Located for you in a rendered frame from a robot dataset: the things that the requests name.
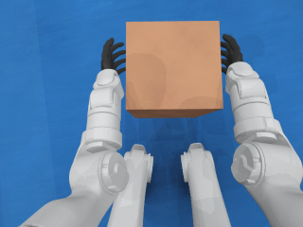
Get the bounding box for robot left thigh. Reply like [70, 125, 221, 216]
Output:
[107, 149, 153, 227]

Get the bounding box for carton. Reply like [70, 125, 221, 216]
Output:
[125, 21, 223, 118]

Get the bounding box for robot right upper arm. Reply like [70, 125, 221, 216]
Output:
[231, 141, 303, 227]

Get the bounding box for robot right hand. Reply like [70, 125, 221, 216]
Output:
[220, 34, 243, 74]

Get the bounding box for robot left upper arm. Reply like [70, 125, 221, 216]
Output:
[18, 149, 130, 227]

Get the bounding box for right robot forearm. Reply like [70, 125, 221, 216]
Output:
[225, 61, 303, 176]

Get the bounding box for left robot forearm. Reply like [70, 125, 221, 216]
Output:
[69, 69, 125, 176]

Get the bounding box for robot right thigh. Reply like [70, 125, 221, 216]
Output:
[180, 148, 231, 227]

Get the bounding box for robot thigh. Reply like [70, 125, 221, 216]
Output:
[107, 149, 153, 227]
[180, 148, 231, 227]

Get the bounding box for robot left hand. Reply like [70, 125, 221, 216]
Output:
[100, 37, 126, 75]

